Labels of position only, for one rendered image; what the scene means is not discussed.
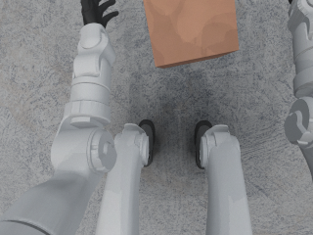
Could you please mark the right robot foot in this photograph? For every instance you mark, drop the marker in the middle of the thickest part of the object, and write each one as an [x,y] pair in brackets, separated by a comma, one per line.
[201,128]

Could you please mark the robot right upper arm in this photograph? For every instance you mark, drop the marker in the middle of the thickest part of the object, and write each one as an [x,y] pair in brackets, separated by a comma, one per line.
[298,127]

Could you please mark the robot left upper arm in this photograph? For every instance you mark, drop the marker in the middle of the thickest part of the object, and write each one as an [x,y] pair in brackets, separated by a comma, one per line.
[80,157]

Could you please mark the robot right forearm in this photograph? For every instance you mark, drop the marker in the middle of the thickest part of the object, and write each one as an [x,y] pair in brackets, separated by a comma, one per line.
[300,25]

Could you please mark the right robot thigh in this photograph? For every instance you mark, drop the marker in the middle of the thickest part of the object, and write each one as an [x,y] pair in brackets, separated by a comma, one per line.
[227,205]

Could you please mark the robot left forearm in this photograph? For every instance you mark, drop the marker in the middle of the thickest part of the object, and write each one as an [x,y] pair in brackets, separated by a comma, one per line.
[88,105]

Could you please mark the carton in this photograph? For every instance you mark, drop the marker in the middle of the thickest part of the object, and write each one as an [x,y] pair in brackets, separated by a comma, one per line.
[189,31]

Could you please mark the left robot hand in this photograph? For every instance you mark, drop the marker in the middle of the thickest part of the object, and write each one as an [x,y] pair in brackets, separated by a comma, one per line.
[93,13]

